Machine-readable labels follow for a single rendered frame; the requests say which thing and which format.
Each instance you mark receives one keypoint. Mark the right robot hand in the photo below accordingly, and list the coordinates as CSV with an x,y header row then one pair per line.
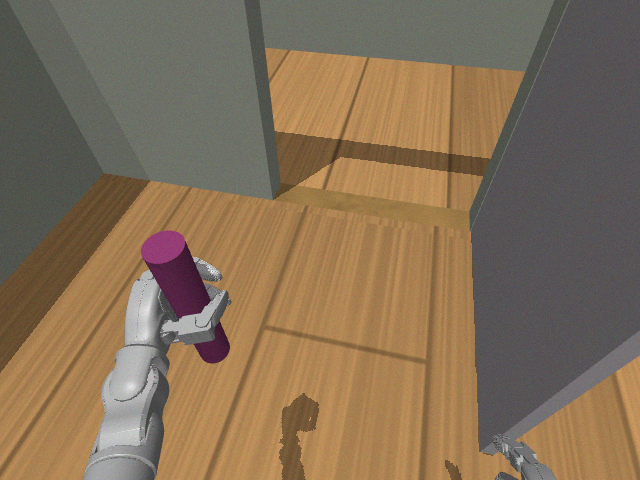
x,y
522,458

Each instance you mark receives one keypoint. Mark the left robot hand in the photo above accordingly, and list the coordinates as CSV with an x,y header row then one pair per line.
x,y
151,320

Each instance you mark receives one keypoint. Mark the left robot arm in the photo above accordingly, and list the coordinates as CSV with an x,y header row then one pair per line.
x,y
130,437

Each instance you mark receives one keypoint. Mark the can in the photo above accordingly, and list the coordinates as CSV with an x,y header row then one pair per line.
x,y
170,262

